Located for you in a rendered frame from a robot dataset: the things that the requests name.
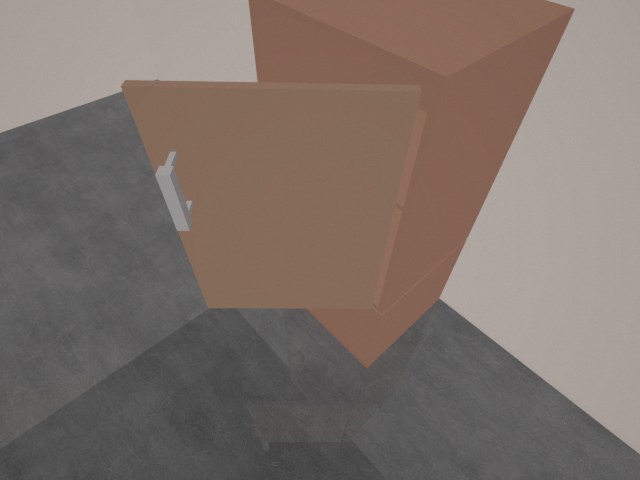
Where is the handle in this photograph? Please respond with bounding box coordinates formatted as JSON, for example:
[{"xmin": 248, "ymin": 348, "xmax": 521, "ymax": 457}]
[{"xmin": 155, "ymin": 152, "xmax": 194, "ymax": 231}]

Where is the cupboard door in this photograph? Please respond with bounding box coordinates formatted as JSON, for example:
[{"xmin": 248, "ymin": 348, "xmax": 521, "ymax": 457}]
[{"xmin": 121, "ymin": 80, "xmax": 422, "ymax": 309}]

